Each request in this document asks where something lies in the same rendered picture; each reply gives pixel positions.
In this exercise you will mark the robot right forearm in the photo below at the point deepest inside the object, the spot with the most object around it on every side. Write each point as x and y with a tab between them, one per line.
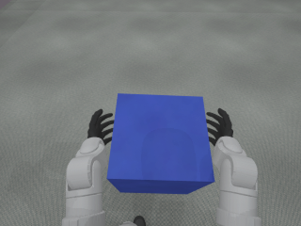
238	185

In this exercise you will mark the carton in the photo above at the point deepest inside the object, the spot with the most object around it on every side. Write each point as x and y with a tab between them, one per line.
160	145

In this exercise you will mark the right robot hand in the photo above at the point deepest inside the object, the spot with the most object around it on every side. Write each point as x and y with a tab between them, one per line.
224	128

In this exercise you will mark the robot left foot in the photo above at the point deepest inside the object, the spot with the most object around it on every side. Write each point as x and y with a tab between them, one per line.
139	221

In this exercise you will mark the left robot hand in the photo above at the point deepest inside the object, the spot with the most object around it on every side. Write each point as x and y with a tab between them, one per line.
96	128

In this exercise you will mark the robot left forearm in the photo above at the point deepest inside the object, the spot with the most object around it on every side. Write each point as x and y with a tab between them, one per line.
84	185

